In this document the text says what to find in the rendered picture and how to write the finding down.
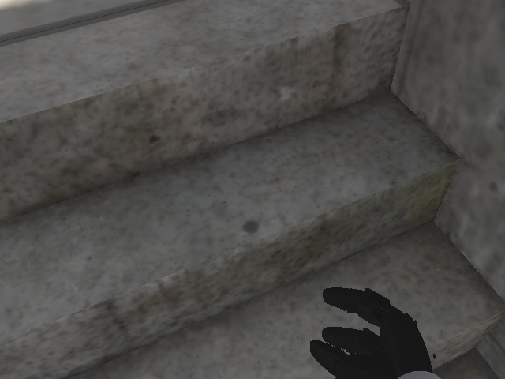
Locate right robot hand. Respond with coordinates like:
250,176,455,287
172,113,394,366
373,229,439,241
310,287,436,379

